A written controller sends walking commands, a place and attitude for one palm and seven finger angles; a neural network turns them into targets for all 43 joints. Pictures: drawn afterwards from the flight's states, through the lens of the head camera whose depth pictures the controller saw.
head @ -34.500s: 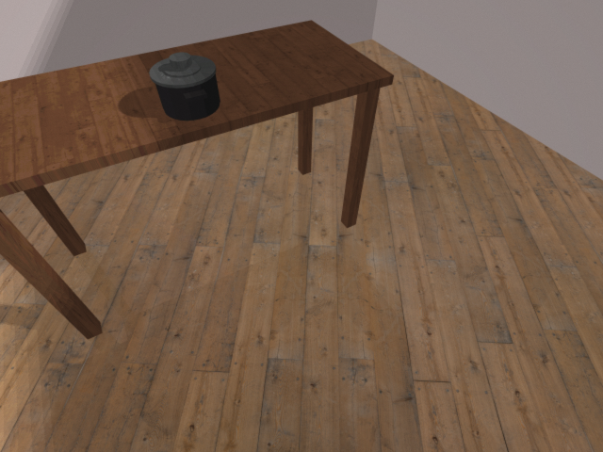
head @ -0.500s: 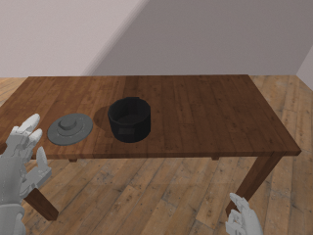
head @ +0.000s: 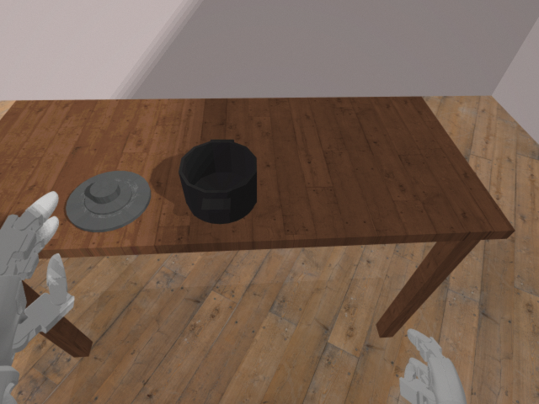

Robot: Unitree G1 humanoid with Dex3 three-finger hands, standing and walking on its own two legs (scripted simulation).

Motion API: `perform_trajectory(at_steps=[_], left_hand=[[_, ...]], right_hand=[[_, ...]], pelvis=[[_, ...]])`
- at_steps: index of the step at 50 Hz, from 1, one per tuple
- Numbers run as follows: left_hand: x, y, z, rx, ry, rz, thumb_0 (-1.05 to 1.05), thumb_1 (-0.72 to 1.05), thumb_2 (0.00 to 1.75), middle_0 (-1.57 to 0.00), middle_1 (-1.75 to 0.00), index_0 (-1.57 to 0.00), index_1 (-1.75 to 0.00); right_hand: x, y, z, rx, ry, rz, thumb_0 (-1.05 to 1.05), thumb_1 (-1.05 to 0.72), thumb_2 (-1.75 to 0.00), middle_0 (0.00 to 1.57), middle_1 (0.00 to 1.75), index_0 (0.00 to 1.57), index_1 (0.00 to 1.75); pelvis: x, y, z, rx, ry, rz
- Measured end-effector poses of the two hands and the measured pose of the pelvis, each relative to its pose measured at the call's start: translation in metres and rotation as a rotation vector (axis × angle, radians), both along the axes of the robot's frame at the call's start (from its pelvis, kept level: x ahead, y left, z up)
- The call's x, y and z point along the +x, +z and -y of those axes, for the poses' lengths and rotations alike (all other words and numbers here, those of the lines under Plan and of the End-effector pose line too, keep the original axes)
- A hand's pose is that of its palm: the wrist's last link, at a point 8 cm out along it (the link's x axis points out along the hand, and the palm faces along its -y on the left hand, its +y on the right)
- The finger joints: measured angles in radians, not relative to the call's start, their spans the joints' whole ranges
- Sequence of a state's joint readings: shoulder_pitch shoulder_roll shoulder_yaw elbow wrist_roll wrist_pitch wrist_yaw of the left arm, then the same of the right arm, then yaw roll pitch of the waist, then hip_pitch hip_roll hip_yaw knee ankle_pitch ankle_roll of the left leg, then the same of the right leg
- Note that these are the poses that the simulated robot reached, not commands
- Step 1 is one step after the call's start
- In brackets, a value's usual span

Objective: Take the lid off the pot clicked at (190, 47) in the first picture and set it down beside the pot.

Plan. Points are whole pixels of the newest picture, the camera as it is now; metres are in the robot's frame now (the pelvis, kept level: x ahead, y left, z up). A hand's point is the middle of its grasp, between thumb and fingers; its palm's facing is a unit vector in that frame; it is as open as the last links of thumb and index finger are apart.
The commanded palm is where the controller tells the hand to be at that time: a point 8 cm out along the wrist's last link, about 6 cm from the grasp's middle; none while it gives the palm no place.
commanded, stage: step back with the hand held close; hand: left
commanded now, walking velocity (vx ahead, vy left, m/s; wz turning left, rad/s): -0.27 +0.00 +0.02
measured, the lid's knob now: (105, 190) +0.49 +0.38 -0.02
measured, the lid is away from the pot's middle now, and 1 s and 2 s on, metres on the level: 0.23 0.23 0.23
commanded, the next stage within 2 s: stop stepping back and stand still in 0.94 s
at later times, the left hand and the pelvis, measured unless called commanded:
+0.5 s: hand (7, 383) +0.11 +0.25 +0.15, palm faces +0.38 -0.85 -0.36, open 7.5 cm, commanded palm +0.05 +0.30 +0.18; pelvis -0.07 +0.01 -0.02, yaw +1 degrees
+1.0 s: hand out of the picture +0.05 +0.25 +0.16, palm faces +0.28 -0.90 -0.35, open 7.5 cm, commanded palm -0.03 +0.31 +0.18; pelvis -0.18 +0.03 -0.01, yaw -3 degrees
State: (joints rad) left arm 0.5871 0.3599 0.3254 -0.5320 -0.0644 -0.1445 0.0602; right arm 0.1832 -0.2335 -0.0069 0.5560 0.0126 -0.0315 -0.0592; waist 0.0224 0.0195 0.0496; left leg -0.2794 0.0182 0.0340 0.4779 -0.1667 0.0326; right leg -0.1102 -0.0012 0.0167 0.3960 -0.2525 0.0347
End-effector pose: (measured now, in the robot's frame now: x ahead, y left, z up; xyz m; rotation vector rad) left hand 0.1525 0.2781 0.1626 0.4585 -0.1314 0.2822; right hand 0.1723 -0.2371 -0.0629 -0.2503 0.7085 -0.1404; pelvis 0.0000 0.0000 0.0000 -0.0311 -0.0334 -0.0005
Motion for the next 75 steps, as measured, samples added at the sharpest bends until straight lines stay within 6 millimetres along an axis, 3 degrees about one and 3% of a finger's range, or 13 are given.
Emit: perform_trajectory(at_steps=[7, 20, 28, 33, 44, 47, 54, 57, 60, 66, 69, 72, 75], left_hand=[[-0.016, 0.004, -0.006, 0.055, -0.058, 0.011, 0.02, 0.89, 0.90, -0.22, -0.30, -0.21, -0.30], [-0.079, 0.013, -0.005, 0.071, 0.034, 0.113, 0.02, 0.89, 0.90, -0.22, -0.30, -0.21, -0.30], [-0.083, 0.000, -0.017, 0.000, -0.005, 0.197, 0.02, 0.88, 0.90, -0.22, -0.30, -0.21, -0.30], [-0.094, 0.014, -0.024, 0.059, -0.025, 0.195, 0.02, 0.88, 0.90, -0.22, -0.30, -0.21, -0.30], [-0.144, 0.027, -0.003, 0.070, -0.123, 0.214, 0.02, 0.88, 0.90, -0.22, -0.30, -0.21, -0.30], [-0.143, 0.022, -0.013, 0.027, -0.119, 0.246, 0.02, 0.88, 0.90, -0.22, -0.30, -0.21, -0.30], [-0.148, -0.017, -0.025, -0.019, -0.123, 0.049, 0.01, 0.89, 0.90, -0.21, -0.30, -0.21, -0.30], [-0.182, -0.015, -0.019, 0.001, -0.157, -0.007, 0.02, 0.89, 0.90, -0.21, -0.30, -0.21, -0.30], [-0.232, 0.007, -0.010, 0.081, -0.181, -0.003, 0.02, 0.89, 0.90, -0.22, -0.30, -0.21, -0.30], [-0.317, 0.047, -0.010, 0.176, -0.097, 0.151, 0.02, 0.88, 0.90, -0.22, -0.30, -0.21, -0.30], [-0.333, 0.044, -0.034, 0.104, 0.030, 0.234, 0.01, 0.88, 0.90, -0.22, -0.30, -0.22, -0.30], [-0.330, 0.017, -0.055, -0.015, 0.138, 0.201, 0.01, 0.88, 0.90, -0.21, -0.30, -0.21, -0.30], [-0.324, -0.009, -0.057, -0.095, 0.140, 0.127, 0.01, 0.89, 0.90, -0.21, -0.30, -0.20, -0.30]], right_hand=[[-0.025, 0.002, -0.008, -0.017, -0.017, -0.006, 0.01, -0.91, -0.90, 0.21, 0.30, 0.20, 0.30], [-0.069, -0.017, -0.024, 0.042, 0.024, 0.023, 0.01, -0.90, -0.90, 0.21, 0.30, 0.20, 0.30], [-0.106, -0.014, -0.016, -0.050, -0.036, 0.012, 0.01, -0.90, -0.90, 0.21, 0.30, 0.20, 0.30], [-0.129, -0.004, -0.023, -0.027, -0.043, 0.023, 0.01, -0.90, -0.90, 0.21, 0.30, 0.20, 0.30], [-0.175, -0.020, -0.030, 0.022, -0.057, -0.038, 0.01, -0.90, -0.90, 0.21, 0.30, 0.20, 0.30], [-0.184, -0.016, -0.030, -0.002, -0.084, -0.014, 0.01, -0.90, -0.90, 0.21, 0.30, 0.20, 0.30], [-0.225, -0.004, -0.035, 0.009, -0.058, 0.046, 0.01, -0.90, -0.90, 0.21, 0.30, 0.20, 0.30], [-0.254, 0.001, -0.032, 0.023, -0.089, 0.056, 0.01, -0.90, -0.90, 0.21, 0.30, 0.20, 0.30], [-0.284, 0.005, -0.029, 0.027, -0.096, 0.057, 0.01, -0.90, -0.90, 0.21, 0.30, 0.20, 0.30], [-0.328, -0.020, -0.023, 0.016, -0.041, -0.052, 0.01, -0.90, -0.90, 0.21, 0.30, 0.20, 0.30], [-0.346, -0.021, -0.023, 0.023, -0.063, -0.083, 0.01, -0.90, -0.90, 0.21, 0.30, 0.20, 0.30], [-0.355, -0.015, -0.024, 0.018, -0.079, -0.040, 0.01, -0.90, -0.90, 0.21, 0.30, 0.20, 0.30], [-0.358, -0.009, -0.029, -0.016, -0.072, 0.021, 0.01, -0.90, -0.90, 0.21, 0.30, 0.20, 0.30]], pelvis=[[-0.020, -0.005, -0.008, 0.002, -0.005, -0.007], [-0.063, -0.014, -0.005, -0.018, 0.018, 0.004], [-0.086, -0.021, -0.019, -0.044, 0.011, 0.016], [-0.106, -0.012, -0.018, -0.066, 0.017, -0.019], [-0.143, -0.011, -0.022, -0.017, -0.042, -0.039], [-0.149, -0.014, -0.030, -0.016, -0.053, -0.042], [-0.213, -0.010, -0.037, -0.016, -0.059, -0.029], [-0.236, -0.011, -0.034, -0.013, -0.077, -0.026], [-0.252, -0.010, -0.028, -0.008, -0.067, -0.035], [-0.289, -0.010, -0.027, -0.005, -0.002, -0.027], [-0.299, -0.005, -0.028, 0.028, -0.015, -0.048], [-0.312, -0.002, -0.033, 0.046, -0.010, -0.066], [-0.327, -0.005, -0.044, 0.039, 0.011, -0.072]])
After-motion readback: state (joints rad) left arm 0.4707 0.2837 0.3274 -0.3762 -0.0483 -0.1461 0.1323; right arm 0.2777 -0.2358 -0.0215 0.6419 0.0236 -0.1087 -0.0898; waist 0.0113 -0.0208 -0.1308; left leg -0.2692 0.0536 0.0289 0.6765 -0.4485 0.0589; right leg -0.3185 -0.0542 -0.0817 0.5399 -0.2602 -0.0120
